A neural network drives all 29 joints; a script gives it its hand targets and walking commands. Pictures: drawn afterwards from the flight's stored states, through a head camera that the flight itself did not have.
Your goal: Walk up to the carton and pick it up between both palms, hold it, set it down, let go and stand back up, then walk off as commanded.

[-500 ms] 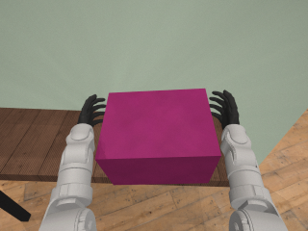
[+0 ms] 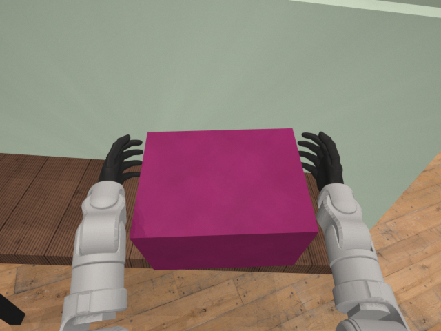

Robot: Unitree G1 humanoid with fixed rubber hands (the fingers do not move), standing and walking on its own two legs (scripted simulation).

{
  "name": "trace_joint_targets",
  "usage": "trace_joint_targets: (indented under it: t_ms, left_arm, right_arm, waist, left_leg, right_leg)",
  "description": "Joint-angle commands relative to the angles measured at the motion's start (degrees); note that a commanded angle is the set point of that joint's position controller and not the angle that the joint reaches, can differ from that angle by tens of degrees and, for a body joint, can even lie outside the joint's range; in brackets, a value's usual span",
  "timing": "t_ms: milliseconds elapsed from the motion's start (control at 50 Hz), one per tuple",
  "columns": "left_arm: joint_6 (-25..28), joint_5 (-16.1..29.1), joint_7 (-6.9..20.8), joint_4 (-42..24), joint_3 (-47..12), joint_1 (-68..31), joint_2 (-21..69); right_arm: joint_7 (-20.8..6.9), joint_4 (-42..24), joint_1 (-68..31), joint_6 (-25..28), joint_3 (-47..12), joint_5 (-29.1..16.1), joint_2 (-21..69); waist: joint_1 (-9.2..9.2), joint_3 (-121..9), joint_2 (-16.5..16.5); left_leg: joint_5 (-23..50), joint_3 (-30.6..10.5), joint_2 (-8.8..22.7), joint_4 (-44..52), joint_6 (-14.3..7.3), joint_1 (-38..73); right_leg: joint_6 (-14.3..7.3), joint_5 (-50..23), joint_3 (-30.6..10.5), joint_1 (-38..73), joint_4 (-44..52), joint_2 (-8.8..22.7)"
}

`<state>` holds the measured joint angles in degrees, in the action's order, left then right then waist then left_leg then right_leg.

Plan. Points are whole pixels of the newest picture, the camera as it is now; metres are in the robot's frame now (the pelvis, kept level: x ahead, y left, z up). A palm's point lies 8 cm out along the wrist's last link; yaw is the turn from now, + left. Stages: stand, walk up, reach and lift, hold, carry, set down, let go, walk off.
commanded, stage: reach and lift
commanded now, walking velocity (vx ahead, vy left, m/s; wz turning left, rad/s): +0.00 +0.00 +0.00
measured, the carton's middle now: (222, 200) +0.36 -0.02 +0.05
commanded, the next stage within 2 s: hold in 0.70 s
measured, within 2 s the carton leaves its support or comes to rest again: neither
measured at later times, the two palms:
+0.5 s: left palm (84, 168) +0.33 +0.21 +0.17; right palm (318, 157) +0.34 -0.16 +0.19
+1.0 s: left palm (84, 170) +0.33 +0.21 +0.17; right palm (316, 149) +0.36 -0.16 +0.20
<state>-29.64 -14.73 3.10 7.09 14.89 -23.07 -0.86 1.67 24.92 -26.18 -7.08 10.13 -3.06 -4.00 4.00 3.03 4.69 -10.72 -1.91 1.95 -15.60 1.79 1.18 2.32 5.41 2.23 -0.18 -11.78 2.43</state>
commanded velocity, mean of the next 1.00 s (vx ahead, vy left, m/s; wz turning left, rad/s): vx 0.00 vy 0.00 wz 0.00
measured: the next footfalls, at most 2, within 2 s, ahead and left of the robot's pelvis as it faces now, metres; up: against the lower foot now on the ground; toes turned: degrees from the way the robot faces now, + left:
none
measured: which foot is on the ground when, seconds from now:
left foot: down 0.00-1.00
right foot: down 0.00-1.00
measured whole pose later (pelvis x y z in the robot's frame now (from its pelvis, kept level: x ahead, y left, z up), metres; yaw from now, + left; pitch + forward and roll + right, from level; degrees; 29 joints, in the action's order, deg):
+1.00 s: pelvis +0.00 -0.02 +0.00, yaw +3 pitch -6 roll -1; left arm -37.7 -16.7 6.0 0.7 20.3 -26.5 -3.0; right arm 5.8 19.4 -32.3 -15.7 5.7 -6.6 -2.7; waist 4.0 1.3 3.8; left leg -9.7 -4.4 3.3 -15.6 3.4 0.5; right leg 0.5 6.2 5.1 0.3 -12.6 1.1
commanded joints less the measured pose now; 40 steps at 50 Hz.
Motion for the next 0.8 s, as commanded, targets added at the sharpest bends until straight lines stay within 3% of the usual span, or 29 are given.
trace_joint_targets:
  t_ms: [0,40,60,80,160,220,240,300,360,420,500,540,560,620,660,720,780]
  left_arm:
    - [3.45,9.12,5.78,-14.48,-29.07,-29.52,23.45]
    - [1.61,7.15,6.18,-10.89,-25.98,-24.03,21.08]
    - [0.48,6.35,6.92,-9.45,-23.96,-22.53,19.42]
    - [-0.58,4.54,7.63,-6.98,-20.54,-21.01,17.82]
    - [-3.37,2.80,11.06,-4.57,-13.81,-21.08,15.83]
    - [-2.72,4.73,12.78,-6.41,-14.82,-26.06,17.18]
    - [-1.74,6.03,12.78,-9.45,-16.50,-28.85,18.43]
    - [-0.09,8.19,12.58,-9.66,-19.70,-33.64,19.55]
    - [0.78,8.57,12.15,-9.03,-22.22,-34.87,20.25]
    - [-0.36,6.98,11.95,-9.51,-21.68,-35.06,20.47]
    - [-3.28,3.14,12.61,-3.46,-16.09,-34.45,21.28]
    - [-4.41,2.04,12.51,-1.06,-14.20,-32.59,21.04]
    - [-4.59,1.76,12.49,-1.26,-14.07,-33.05,21.86]
    - [-5.21,1.09,11.50,-1.70,-12.79,-29.22,21.62]
    - [-5.10,1.48,10.81,-3.62,-12.66,-28.86,20.65]
    - [-4.05,5.13,8.91,-11.88,-18.23,-28.50,21.09]
    - [-3.38,6.59,8.75,-12.90,-19.42,-29.64,18.97]
  right_arm:
    - [-8.07,-13.58,-28.63,0.91,-24.59,-5.67,16.87]
    - [-7.90,-12.49,-26.59,-0.68,-25.65,-6.44,16.83]
    - [-7.81,-11.72,-25.11,-1.67,-25.03,-6.24,17.01]
    - [-7.52,-10.11,-25.71,-2.57,-25.49,-6.09,17.03]
    - [-6.03,-13.71,-28.83,-4.52,-26.14,-6.01,18.99]
    - [-4.43,-15.30,-30.71,-5.06,-25.69,-4.97,21.24]
    - [-4.23,-17.58,-31.43,-4.74,-25.84,-4.87,22.32]
    - [-4.01,-18.74,-33.60,-4.38,-23.69,-3.45,22.88]
    - [-4.04,-15.81,-31.03,-4.39,-21.14,-1.72,21.84]
    - [-5.07,-9.92,-27.74,-5.73,-18.55,-0.72,19.50]
    - [-6.83,-5.03,-29.16,-6.21,-14.57,0.30,16.09]
    - [-8.13,-4.26,-30.97,-5.81,-14.83,-0.73,15.28]
    - [-8.61,-4.36,-32.43,-5.30,-15.12,-1.64,15.61]
    - [-9.20,-7.82,-35.50,-4.29,-18.91,-4.14,15.76]
    - [-9.08,-9.49,-36.54,-4.15,-21.44,-5.39,16.65]
    - [-8.55,-14.19,-36.65,-3.78,-27.28,-9.42,18.64]
    - [-6.59,-16.81,-36.13,-4.33,-27.63,-9.37,19.31]
  waist:
    - [0.70,-24.51,-9.93]
    - [-1.56,-20.32,-7.54]
    - [-1.53,-18.38,-6.17]
    - [-3.33,-14.83,-3.50]
    - [-4.68,-10.91,1.84]
    - [-2.01,-12.14,2.63]
    - [-1.13,-15.50,1.73]
    - [1.70,-18.71,-1.38]
    - [4.74,-20.86,-4.80]
    - [5.39,-18.62,-8.92]
    - [3.69,-11.33,-9.51]
    - [1.28,-8.66,-8.34]
    - [1.11,-8.58,-9.22]
    - [-2.44,-11.25,-6.01]
    - [-3.67,-13.57,-4.64]
    - [-3.97,-21.66,-4.34]
    - [-2.78,-22.95,-1.46]
  left_leg:
    - [28.00,3.32,-4.15,-2.36,4.93,4.74]
    - [23.10,4.43,-4.59,-0.61,3.72,1.10]
    - [19.86,4.48,-4.85,0.32,2.89,-1.35]
    - [15.74,4.85,-4.85,1.79,2.10,-4.31]
    - [7.70,5.77,-5.88,4.45,-0.67,-11.35]
    - [6.45,5.72,-6.62,4.05,-1.09,-11.56]
    - [6.97,5.52,-6.83,3.70,-0.92,-11.29]
    - [5.77,5.06,-6.90,3.41,-0.34,-10.00]
    - [6.55,4.82,-6.78,3.22,1.04,-8.16]
    - [9.59,4.38,-5.63,3.24,2.89,-3.71]
    - [6.83,5.03,-4.13,4.84,3.22,-5.01]
    - [7.28,5.12,-3.75,5.36,2.94,-6.26]
    - [9.18,5.30,-3.37,5.10,2.88,-5.89]
    - [17.16,5.62,-3.42,3.10,2.57,-3.65]
    - [19.51,5.54,-3.73,2.00,1.96,-3.36]
    - [28.93,4.56,-4.07,-1.31,2.61,0.94]
    - [22.64,4.78,-5.12,-0.91,1.55,-2.66]
  right_leg:
    - [-1.86,-8.08,4.34,4.12,-1.95,-6.59]
    - [-1.28,-7.83,3.35,6.70,-1.60,-5.90]
    - [-1.20,-8.74,2.77,8.20,-1.72,-5.25]
    - [-0.82,-7.86,2.47,11.16,-1.66,-4.93]
    - [0.46,-11.90,1.66,18.36,-2.90,-3.56]
    - [1.08,-13.69,1.42,18.81,-3.52,-3.36]
    - [1.20,-14.54,1.64,19.03,-4.15,-3.34]
    - [0.53,-8.99,2.56,16.00,-3.45,-3.72]
    - [0.14,-7.41,3.52,14.78,-3.10,-3.67]
    - [-0.95,-3.33,4.10,10.96,-2.28,-4.22]
    - [-1.73,3.49,4.32,8.64,-0.94,-4.74]
    - [-2.06,4.97,4.36,8.45,-0.71,-5.04]
    - [-2.32,3.40,4.56,8.50,-0.83,-5.38]
    - [-2.05,-0.71,4.69,9.60,-1.04,-6.44]
    - [-1.83,-4.06,4.18,10.72,-1.52,-6.43]
    - [-1.53,-11.87,4.04,11.98,-3.15,-7.26]
    - [-0.90,-15.13,2.92,14.61,-3.64,-6.39]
